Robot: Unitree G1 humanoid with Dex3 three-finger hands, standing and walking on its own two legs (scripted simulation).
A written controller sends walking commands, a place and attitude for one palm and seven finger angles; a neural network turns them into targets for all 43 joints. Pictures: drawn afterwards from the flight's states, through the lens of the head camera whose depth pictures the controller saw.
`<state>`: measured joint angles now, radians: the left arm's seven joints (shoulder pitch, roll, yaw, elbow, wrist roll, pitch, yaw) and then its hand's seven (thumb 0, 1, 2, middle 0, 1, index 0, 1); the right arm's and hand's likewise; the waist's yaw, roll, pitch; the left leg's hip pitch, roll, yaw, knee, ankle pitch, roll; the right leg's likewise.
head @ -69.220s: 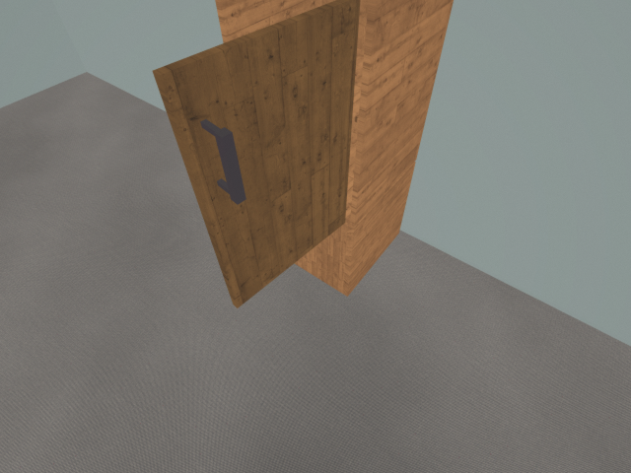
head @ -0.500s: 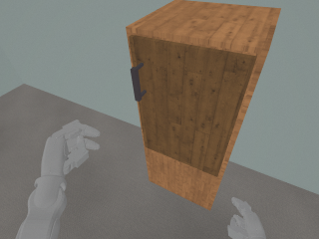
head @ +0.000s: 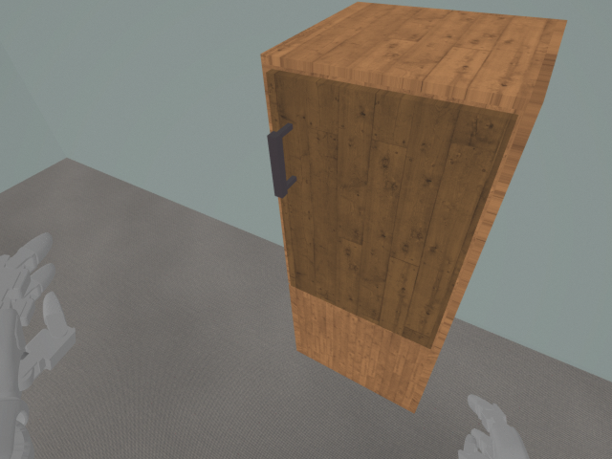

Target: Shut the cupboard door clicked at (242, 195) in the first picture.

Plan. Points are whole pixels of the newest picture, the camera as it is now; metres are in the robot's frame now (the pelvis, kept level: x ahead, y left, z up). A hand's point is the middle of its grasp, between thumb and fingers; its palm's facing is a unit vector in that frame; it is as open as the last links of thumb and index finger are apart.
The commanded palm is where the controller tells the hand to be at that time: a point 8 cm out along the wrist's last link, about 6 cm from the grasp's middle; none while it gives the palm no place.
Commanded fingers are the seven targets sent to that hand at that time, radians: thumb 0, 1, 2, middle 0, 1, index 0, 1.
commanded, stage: draw the hand back to the body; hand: left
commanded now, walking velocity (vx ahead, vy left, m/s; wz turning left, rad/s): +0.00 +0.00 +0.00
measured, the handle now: (283, 161) +0.61 +0.13 +0.09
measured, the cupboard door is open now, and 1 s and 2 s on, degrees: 0 0 0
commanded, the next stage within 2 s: step back with the hand held close in 0.20 s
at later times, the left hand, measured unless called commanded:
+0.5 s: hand (86, 323) +0.19 +0.26 +0.15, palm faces +0.41 -0.79 -0.45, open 7.4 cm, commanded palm +0.14 +0.30 +0.17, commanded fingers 0.00 0.90 0.90 -0.20 -0.30 -0.20 -0.30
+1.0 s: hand (8, 397) +0.12 +0.29 +0.15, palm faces +0.45 -0.77 -0.46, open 7.4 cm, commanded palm +0.06 +0.32 +0.17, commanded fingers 0.00 0.90 0.90 -0.20 -0.30 -0.20 -0.30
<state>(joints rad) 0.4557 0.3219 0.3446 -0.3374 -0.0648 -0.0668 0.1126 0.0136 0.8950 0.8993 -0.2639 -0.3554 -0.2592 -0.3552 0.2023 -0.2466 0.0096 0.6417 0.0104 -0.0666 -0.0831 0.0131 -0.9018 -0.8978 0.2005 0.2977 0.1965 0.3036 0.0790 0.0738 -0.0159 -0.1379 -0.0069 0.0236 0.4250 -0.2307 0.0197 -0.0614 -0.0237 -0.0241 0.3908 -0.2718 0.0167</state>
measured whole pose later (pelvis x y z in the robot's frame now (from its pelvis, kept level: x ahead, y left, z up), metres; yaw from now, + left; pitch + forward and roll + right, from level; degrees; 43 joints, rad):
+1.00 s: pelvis -0.08 +0.02 -0.02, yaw +0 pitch -1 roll -2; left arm 0.52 0.41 0.43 -0.44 -0.03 -0.21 0.15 0.01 0.89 0.90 -0.22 -0.30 -0.21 -0.30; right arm 0.24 -0.23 0.00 0.56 0.02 -0.03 -0.09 0.01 -0.90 -0.90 0.20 0.30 0.20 0.30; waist 0.00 0.03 0.00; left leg -0.42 0.01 0.04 0.61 -0.20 0.06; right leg -0.34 -0.01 0.00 0.57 -0.22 0.04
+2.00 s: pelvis -0.28 +0.06 -0.01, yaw -2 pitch -1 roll -1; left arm 0.55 0.42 0.39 -0.53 -0.05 -0.16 0.17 0.01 0.89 0.90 -0.22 -0.30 -0.21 -0.30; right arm 0.28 -0.21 0.02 0.66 -0.01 -0.05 -0.07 0.01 -0.90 -0.90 0.20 0.30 0.20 0.30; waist 0.02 -0.03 -0.07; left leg -0.47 0.01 0.04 0.77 -0.34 -0.01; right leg -0.20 0.05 -0.01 0.52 -0.32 -0.05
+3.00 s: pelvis -0.28 +0.11 +0.00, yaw -3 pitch -1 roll -1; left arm 0.33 0.21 0.01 1.09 0.01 0.03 0.01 -0.01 0.97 0.90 -0.21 -0.29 -0.20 -0.29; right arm 0.24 -0.17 0.01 1.04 -0.02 0.03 -0.03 0.01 -0.91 -0.90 0.20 0.30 0.20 0.30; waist 0.01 -0.02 0.04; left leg -0.24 -0.01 0.04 0.43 -0.17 0.04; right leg -0.11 -0.02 -0.07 0.38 -0.25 0.01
